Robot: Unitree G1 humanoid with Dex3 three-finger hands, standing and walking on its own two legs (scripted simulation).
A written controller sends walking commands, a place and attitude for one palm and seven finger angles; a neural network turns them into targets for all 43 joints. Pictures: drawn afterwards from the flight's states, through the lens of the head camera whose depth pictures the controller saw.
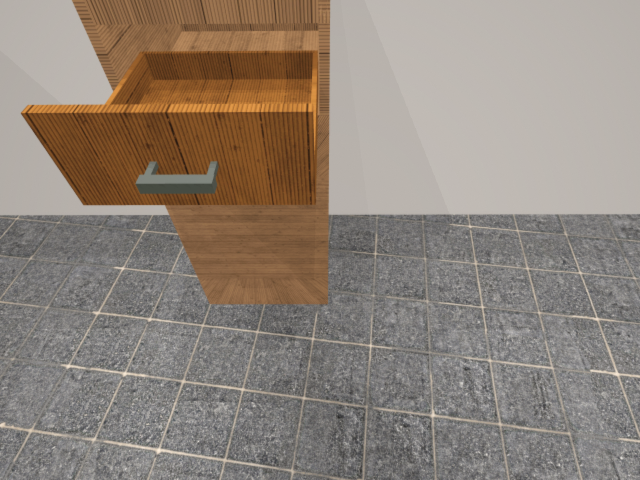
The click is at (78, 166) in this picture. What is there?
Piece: drawer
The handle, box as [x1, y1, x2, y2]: [135, 161, 218, 193]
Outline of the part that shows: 218,165 216,161 211,161 206,174 156,175 155,172 158,167 156,162 149,162 144,174 139,175 135,183 140,193 214,193 216,186 215,175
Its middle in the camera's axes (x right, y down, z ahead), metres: -0.21 -0.09 +0.56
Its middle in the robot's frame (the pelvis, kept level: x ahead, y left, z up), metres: +0.49 +0.23 +0.10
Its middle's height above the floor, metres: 0.88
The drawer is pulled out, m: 0.27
